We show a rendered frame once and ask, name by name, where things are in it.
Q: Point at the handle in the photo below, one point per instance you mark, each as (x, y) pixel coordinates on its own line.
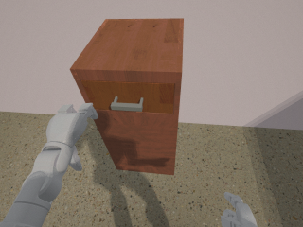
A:
(134, 107)

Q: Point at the robot left hand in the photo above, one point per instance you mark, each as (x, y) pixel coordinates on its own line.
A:
(68, 125)

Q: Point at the robot right hand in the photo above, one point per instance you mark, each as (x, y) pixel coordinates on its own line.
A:
(243, 214)

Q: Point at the cabinet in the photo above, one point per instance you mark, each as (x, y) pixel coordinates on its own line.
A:
(136, 50)

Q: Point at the left robot forearm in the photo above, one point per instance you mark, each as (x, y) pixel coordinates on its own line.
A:
(40, 188)

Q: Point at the drawer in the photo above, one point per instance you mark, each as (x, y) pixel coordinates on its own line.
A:
(157, 97)

